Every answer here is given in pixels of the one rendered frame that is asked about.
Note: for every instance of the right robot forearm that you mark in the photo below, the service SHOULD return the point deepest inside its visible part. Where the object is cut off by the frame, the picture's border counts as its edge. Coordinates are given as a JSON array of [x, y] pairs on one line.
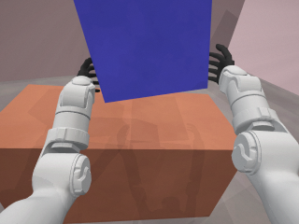
[[248, 103]]

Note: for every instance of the robot right upper arm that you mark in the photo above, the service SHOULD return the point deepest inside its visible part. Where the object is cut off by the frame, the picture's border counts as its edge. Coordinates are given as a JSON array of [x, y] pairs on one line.
[[270, 160]]

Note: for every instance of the robot right hand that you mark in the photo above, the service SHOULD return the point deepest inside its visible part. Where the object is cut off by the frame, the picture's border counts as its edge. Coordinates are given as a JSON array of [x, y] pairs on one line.
[[224, 61]]

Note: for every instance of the pedestal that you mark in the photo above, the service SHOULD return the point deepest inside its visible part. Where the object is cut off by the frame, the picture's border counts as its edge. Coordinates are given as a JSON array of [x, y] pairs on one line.
[[157, 157]]

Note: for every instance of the robot left upper arm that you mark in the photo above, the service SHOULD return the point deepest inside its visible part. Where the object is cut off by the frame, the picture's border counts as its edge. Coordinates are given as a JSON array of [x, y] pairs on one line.
[[59, 179]]

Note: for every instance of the left robot forearm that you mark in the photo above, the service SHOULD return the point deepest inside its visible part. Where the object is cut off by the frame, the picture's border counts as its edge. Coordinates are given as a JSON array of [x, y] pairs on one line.
[[69, 133]]

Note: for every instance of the carton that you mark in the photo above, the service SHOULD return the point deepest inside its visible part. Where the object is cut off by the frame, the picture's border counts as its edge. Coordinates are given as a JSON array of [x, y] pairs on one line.
[[144, 48]]

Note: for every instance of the robot left hand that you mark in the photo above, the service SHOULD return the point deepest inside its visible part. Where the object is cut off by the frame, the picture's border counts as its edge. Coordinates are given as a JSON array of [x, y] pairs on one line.
[[85, 69]]

